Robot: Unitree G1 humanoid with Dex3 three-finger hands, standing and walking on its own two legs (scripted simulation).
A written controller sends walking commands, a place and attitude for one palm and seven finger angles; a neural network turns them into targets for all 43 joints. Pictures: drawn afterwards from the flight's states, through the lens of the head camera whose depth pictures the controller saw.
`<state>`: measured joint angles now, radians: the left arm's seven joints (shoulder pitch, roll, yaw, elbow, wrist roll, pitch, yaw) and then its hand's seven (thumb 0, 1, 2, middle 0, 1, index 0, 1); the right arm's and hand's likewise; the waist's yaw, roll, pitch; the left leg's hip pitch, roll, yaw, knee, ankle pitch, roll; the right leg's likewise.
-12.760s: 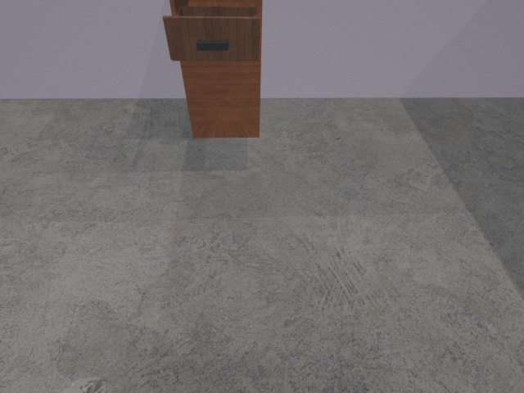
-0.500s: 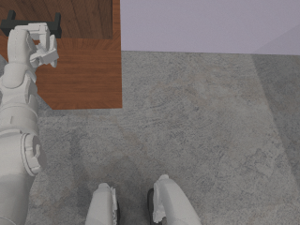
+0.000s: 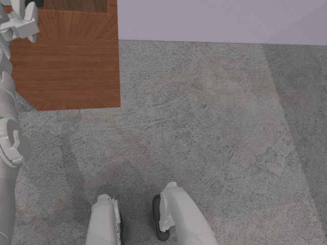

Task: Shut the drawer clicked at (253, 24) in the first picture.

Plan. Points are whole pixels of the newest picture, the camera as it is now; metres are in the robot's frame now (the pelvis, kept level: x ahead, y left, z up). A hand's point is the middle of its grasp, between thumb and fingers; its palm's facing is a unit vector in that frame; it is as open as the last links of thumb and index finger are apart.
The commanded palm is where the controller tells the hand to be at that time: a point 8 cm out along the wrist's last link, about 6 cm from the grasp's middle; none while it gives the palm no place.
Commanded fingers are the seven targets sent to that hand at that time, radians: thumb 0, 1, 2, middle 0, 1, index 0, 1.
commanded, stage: push the drawer shut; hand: left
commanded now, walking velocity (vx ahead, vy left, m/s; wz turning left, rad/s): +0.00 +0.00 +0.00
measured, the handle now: out of the picture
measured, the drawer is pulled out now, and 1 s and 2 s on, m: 0.00 0.00 0.00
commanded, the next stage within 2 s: pull the fist back off the drawer in 0.32 s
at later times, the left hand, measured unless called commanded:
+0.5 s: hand (26, 16) +0.59 +0.20 +0.07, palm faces -0.02 -1.00 -0.06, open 3.4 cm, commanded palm +0.63 +0.20 +0.07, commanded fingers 0.00 0.90 0.90 -1.40 -1.60 -1.40 -1.60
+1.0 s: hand (31, 20) +0.58 +0.19 +0.07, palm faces -0.01 -1.00 -0.02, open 3.2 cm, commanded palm +0.56 +0.21 +0.07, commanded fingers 0.00 0.90 0.90 -1.40 -1.60 -1.40 -1.60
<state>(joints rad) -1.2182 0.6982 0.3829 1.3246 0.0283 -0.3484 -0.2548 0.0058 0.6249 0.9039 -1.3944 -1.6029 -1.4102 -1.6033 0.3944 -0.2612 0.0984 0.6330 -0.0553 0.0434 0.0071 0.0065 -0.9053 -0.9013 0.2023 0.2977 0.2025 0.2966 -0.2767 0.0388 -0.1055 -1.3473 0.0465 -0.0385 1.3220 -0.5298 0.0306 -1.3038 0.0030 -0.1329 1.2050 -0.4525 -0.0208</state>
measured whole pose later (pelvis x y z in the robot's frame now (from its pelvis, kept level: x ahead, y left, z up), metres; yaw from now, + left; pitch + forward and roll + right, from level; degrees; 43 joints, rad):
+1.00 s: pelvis +0.00 +0.01 +0.01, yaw -1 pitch +31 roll -6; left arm -1.14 0.67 0.42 1.21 0.01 -0.30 -0.23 0.04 0.70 0.86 -1.39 -1.60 -1.40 -1.60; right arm 0.41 -0.25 0.10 0.61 -0.05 0.02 0.03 0.01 -0.91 -0.90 0.20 0.30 0.20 0.30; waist -0.28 0.04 -0.10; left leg -1.33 0.06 -0.03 1.30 -0.52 0.04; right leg -1.29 0.02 -0.12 1.17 -0.42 -0.01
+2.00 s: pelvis +0.06 +0.00 +0.12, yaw +3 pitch +3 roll -1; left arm 0.04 0.31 0.14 0.09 -0.08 -0.04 0.08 0.02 0.90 0.90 -1.40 -1.60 -1.40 -1.60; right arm 0.18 -0.23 0.05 0.54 0.04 0.04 -0.08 0.01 -0.91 -0.90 0.20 0.30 0.20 0.30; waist 0.02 0.04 -0.05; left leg -0.29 0.00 0.02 0.59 -0.35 0.02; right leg -0.30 -0.01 -0.06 0.57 -0.32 -0.01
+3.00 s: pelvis +0.04 +0.00 +0.13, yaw +2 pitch +1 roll -1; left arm 0.61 0.36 0.33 -0.49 -0.05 -0.18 0.11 0.02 0.89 0.90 -1.40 -1.60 -1.40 -1.60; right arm 0.19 -0.24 -0.02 0.57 0.00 -0.01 -0.07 0.02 -0.90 -0.90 0.20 0.30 0.20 0.30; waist -0.01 0.05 0.02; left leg -0.21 -0.01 0.03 0.44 -0.25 0.03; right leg -0.21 -0.01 -0.06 0.41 -0.20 0.00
